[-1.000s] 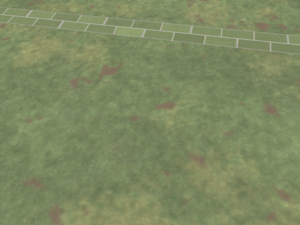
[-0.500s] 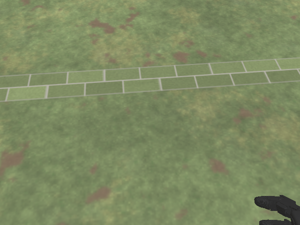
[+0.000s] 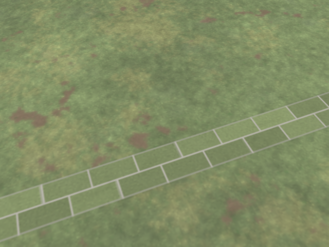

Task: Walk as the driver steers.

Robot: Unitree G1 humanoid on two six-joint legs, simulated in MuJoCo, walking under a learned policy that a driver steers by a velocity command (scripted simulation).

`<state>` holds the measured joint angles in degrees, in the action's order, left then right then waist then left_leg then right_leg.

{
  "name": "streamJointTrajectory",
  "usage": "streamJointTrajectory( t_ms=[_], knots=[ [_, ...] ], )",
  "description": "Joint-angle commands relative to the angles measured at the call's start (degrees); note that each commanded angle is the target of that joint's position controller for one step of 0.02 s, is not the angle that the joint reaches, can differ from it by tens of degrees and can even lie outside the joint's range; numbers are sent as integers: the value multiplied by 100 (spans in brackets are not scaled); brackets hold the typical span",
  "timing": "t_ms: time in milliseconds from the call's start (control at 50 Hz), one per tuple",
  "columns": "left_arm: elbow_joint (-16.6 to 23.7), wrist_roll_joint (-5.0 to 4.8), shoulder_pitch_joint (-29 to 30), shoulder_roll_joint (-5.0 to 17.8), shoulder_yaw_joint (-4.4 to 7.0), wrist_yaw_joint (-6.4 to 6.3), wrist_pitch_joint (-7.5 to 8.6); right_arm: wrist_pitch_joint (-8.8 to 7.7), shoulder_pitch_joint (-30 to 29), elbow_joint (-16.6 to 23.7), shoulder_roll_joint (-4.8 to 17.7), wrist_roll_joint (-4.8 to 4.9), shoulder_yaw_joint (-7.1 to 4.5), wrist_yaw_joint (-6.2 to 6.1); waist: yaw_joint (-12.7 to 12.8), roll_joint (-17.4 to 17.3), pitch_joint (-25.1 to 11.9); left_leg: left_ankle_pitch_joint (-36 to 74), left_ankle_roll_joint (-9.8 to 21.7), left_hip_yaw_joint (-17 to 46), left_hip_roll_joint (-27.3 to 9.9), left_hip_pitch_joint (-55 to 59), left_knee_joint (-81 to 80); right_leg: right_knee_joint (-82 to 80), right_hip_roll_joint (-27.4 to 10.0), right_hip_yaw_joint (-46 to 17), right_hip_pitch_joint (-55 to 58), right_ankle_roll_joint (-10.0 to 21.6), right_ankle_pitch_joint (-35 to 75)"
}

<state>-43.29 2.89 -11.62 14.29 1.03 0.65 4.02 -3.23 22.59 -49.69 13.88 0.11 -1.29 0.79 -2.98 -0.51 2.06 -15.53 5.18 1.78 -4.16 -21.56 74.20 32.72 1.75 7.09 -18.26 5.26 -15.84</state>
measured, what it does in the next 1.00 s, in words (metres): walks ahead, turning left: left foot, then right foot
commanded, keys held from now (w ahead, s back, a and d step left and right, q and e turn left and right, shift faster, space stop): w+q+shift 0.18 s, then shift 0.82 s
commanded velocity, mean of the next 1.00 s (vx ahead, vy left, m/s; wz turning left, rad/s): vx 0.41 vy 0.00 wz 0.29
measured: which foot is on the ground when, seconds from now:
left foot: up 0.00-0.28, down 0.30-1.00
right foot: down 0.00-0.30, up 0.32-0.76, down 0.78-1.00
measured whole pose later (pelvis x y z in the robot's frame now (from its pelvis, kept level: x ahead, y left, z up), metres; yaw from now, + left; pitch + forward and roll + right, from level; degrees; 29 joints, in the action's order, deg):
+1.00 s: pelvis +0.55 +0.05 +0.00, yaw +21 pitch +2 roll +0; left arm -44.5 0.5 -6.4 11.5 1.7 -0.7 1.4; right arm 1.7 10.1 -48.0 12.8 -0.6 -1.5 -0.3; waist -0.5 0.0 0.0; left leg -23.2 3.4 0.7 3.3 -12.0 33.2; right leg 32.5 -0.3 0.2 -23.9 -0.2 -10.7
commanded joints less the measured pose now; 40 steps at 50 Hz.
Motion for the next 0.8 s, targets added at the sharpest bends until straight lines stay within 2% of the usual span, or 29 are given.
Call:
streamJointTrajectory(
  t_ms=[20,60,120,180,200,220,240,260,280,300,320,340,360,380,400,420,440,460,500,560,600,660,700,740,760,780,800],
  knots=[
    [22,-155,-561,465,204,-38,253,182,180,305,337,-77,-130,123,144,356,-53,237,-24,186,-412,-1498,61,-2260,-1614,-1532,1094,228,647],
    [-128,-242,-642,432,202,-23,355,286,-438,533,263,-111,-140,184,127,386,268,498,-72,67,-511,-1995,-161,-2504,-1522,-831,1101,98,1479],
    [-265,-197,-701,333,169,-19,416,251,-1226,872,139,-62,-67,264,126,496,488,1482,-10,-394,-331,-2034,-1112,-2639,-1041,300,1010,-146,2815],
    [-331,-218,-763,606,191,-112,420,204,-1755,1085,230,-71,-12,387,123,222,582,2181,236,-967,-35,-1480,-2594,-2750,-1005,891,1288,-335,4023],
    [-374,-234,-871,695,187,-160,422,176,-1823,1111,241,-130,6,403,113,156,622,2363,296,-1170,223,-1127,-3063,-2516,-1050,951,1406,-354,5221],
    [-394,-256,-975,862,205,-221,412,146,-1614,1032,297,-194,3,404,19,223,451,2414,329,-1339,540,-664,-3348,-2077,-1126,924,1613,-375,6323],
    [-373,-263,-942,1076,244,-291,368,128,-1125,864,408,-235,-26,384,-198,402,172,2245,353,-1365,814,-69,-3542,-1429,-1221,853,1756,-402,7178],
    [-324,-247,-798,1279,289,-333,284,108,-223,586,605,-274,-106,342,-602,513,-298,2030,420,-1212,1048,895,-3654,-324,-1312,742,1698,-392,7554],
    [-262,-208,-572,1360,311,-334,201,93,911,225,835,-299,-224,248,-1081,554,-808,2097,577,-790,1018,1950,-3841,1102,-1346,590,1493,-361,7167],
    [-290,-278,-442,1244,311,-263,144,67,1275,69,1013,-293,-327,117,-1272,178,-884,2798,745,-415,714,2437,-4614,3094,-712,733,1158,-392,4507],
    [64,-163,-958,409,71,-149,260,19,281,526,1819,26,-434,20,-248,-2216,-1118,6918,944,1216,-599,4206,-3566,5769,124,7,-1240,-703,-2005],
    [64,-460,-1760,618,11,-13,410,-71,-40,867,1714,-227,-401,24,-95,-1282,-3245,6166,2105,3471,-1797,5172,-4174,6571,197,-1704,-1806,-588,-2041],
    [38,-571,-1163,1166,140,-38,387,-47,-278,1047,1506,-179,-424,97,-318,25,-2977,4890,2045,3338,-1657,4224,-4855,6248,-24,-1665,-1446,-563,-1602],
    [244,-594,-792,1059,172,-104,329,-84,-726,1009,1339,11,-374,152,87,622,-1650,3914,1804,2893,-1446,2938,-5273,5572,-249,-1410,-1732,-607,-1281],
    [187,-514,-571,1012,189,-205,221,-122,-1129,1045,1043,119,-278,147,297,969,-957,3663,1559,2475,-1291,1891,-5481,5214,-516,-1266,-1671,-674,-1087],
    [178,-466,-600,987,222,-261,93,-166,-1263,1055,989,51,-257,129,434,820,-574,4011,1406,2077,-1100,985,-5580,4942,-647,-1246,-1317,-710,-902],
    [198,-429,-691,940,244,-297,-35,-195,-1261,1037,950,-23,-246,129,548,576,-495,4276,1262,1725,-910,499,-5698,4655,-752,-1266,-1018,-745,-799],
    [211,-400,-708,812,239,-329,-102,-225,-1248,977,876,-31,-228,127,583,374,-475,4538,1202,1343,-726,238,-5738,4251,-805,-1224,-890,-783,-727],
    [282,-344,-511,586,210,-360,-128,-235,-1154,879,836,-38,-221,52,543,125,-659,5341,1077,794,-463,322,-5670,3532,-758,-1083,-970,-853,-363],
    [322,-304,-177,454,187,-371,-142,-65,-1169,850,829,0,-239,-108,443,-104,-1034,5441,766,360,-227,1013,-5454,2517,-706,-1007,-1304,-962,511],
    [379,-308,176,424,176,-350,-149,62,-1168,834,775,40,-229,-172,293,-227,-1067,5076,554,252,-156,1271,-5375,1823,-666,-975,-1339,-997,987],
    [455,-319,603,443,173,-277,-120,182,-1090,749,710,-4,-213,-208,77,-391,-964,4528,488,317,-238,1476,-5270,969,-601,-944,-1229,-986,1350],
    [462,-311,699,500,190,-225,-86,214,-1101,694,657,-54,-193,-193,38,-483,-880,4297,572,508,-386,1559,-5103,599,-557,-961,-1108,-921,1184],
    [444,-272,656,540,214,-175,-27,214,-1185,653,598,-41,-166,-166,135,-490,-810,4140,592,683,-478,1567,-4752,40,-456,-910,-844,-734,1047],
    [377,-237,488,534,224,-149,18,202,-1258,640,576,5,-149,-158,286,-447,-804,3912,483,672,-396,1439,-4508,-550,-381,-828,-422,-582,1517],
    [325,-172,342,680,260,-149,65,146,-1116,605,589,2,-152,-145,317,-290,-861,3376,276,646,-183,1178,-4306,-849,-524,-1034,221,-386,2941],
    [341,-89,315,1015,322,-184,87,49,-703,609,542,-128,-154,-117,7,248,-1048,2273,21,512,242,638,-4007,-389,-1088,-1540,1033,-44,5224]
  ],
)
